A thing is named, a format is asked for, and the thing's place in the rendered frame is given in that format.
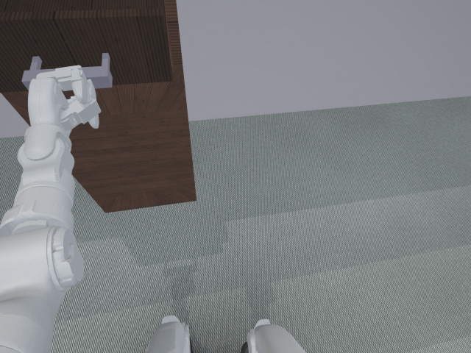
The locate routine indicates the left robot thigh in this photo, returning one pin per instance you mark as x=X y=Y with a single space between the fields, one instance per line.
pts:
x=170 y=337

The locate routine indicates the handle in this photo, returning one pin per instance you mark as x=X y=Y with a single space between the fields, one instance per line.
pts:
x=100 y=75

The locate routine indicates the cabinet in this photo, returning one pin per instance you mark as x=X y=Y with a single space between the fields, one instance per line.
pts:
x=140 y=156

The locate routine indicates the drawer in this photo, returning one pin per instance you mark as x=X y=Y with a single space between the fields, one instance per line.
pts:
x=65 y=33

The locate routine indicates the left robot upper arm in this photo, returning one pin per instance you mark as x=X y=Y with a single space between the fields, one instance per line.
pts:
x=37 y=268

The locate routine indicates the right robot shin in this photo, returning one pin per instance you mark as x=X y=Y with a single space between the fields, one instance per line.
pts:
x=262 y=322

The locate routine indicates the left robot forearm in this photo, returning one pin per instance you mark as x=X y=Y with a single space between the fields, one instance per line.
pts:
x=45 y=196

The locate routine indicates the robot left hand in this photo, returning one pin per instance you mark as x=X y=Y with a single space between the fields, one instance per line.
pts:
x=46 y=101

